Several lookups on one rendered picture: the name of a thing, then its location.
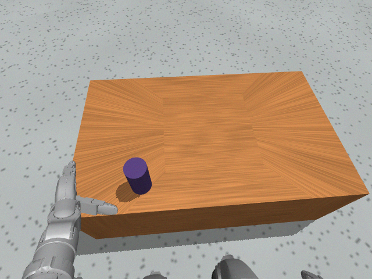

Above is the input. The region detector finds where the left robot hand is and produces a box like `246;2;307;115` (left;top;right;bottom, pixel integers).
55;161;118;216

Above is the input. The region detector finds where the can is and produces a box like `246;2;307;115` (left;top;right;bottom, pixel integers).
123;158;152;195

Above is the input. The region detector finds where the left robot arm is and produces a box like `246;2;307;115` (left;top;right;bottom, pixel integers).
22;198;81;279

